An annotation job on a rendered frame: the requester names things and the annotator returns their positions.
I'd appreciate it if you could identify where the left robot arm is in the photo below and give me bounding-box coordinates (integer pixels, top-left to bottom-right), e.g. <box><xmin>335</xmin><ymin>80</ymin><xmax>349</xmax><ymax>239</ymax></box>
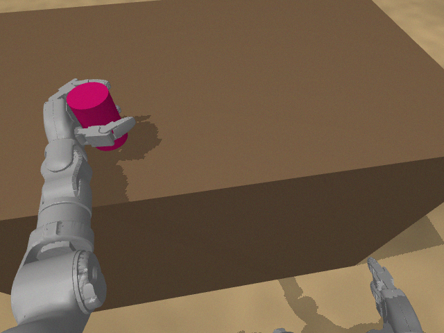
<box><xmin>1</xmin><ymin>139</ymin><xmax>107</xmax><ymax>333</ymax></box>

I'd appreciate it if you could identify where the can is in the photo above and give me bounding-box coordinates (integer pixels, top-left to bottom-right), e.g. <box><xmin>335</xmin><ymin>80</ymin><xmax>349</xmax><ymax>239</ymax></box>
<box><xmin>67</xmin><ymin>82</ymin><xmax>128</xmax><ymax>151</ymax></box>

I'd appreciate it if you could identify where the left robot hand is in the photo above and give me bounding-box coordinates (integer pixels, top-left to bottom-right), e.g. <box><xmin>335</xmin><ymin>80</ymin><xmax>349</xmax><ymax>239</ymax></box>
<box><xmin>43</xmin><ymin>78</ymin><xmax>136</xmax><ymax>148</ymax></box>

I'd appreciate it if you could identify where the right robot hand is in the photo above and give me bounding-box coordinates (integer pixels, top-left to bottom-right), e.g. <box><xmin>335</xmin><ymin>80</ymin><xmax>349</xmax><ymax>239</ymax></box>
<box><xmin>366</xmin><ymin>257</ymin><xmax>423</xmax><ymax>333</ymax></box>

